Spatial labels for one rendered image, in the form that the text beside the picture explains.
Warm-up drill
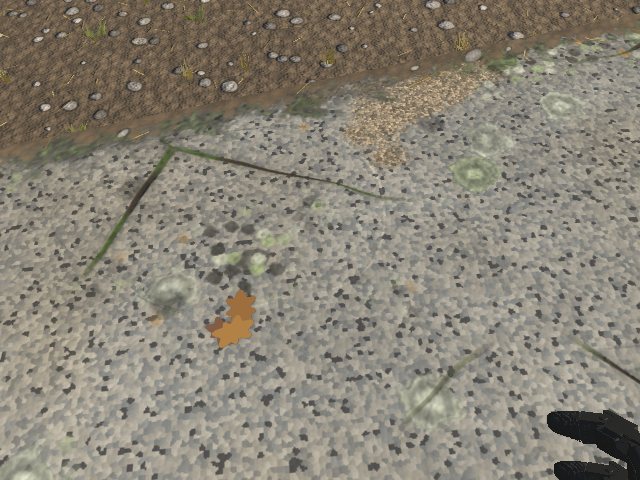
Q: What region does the robot right hand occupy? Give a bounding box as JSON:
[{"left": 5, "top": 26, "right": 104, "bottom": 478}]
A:
[{"left": 547, "top": 410, "right": 640, "bottom": 480}]

